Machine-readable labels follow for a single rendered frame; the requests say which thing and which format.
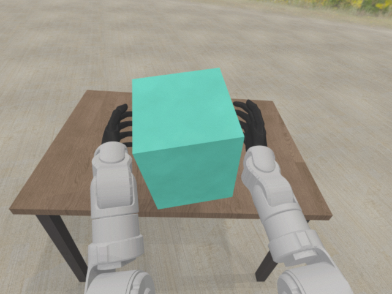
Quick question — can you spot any robot right forearm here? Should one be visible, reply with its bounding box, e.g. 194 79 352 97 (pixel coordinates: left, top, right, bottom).
241 146 353 294

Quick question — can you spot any right robot hand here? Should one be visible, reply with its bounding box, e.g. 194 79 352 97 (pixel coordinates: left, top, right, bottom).
233 99 267 152

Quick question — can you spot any table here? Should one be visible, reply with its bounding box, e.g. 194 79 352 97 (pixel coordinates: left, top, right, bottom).
9 90 333 282

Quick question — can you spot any carton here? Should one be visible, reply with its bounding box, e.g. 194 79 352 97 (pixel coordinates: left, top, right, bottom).
132 67 244 209

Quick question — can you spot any right robot upper arm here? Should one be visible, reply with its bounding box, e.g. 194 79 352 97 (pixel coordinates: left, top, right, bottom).
277 262 352 294

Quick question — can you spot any left robot upper arm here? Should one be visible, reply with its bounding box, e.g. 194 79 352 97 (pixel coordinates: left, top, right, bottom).
86 269 156 294

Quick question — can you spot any robot left forearm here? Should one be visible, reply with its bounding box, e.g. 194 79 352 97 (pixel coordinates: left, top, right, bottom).
84 141 144 294

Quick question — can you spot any left robot hand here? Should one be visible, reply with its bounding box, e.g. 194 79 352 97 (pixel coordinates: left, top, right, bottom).
101 104 132 147

